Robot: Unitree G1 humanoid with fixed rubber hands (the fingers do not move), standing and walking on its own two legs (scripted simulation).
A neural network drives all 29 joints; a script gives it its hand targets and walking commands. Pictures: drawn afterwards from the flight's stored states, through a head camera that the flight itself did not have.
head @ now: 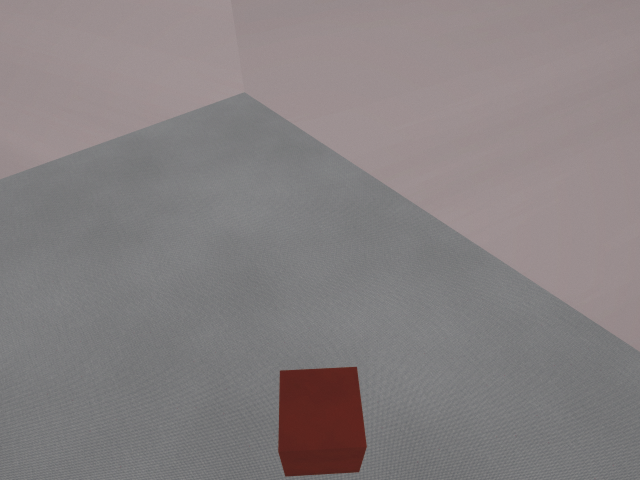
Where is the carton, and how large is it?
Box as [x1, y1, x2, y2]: [278, 367, 366, 476]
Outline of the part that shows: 356,367 280,371 278,451 285,476 353,472 359,470 366,445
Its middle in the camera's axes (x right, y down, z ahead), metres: +0.00 +0.50 +1.07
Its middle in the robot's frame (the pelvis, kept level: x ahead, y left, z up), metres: +0.42 +0.00 -0.66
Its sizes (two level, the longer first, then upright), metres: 0.210 0.200 0.250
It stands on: the floor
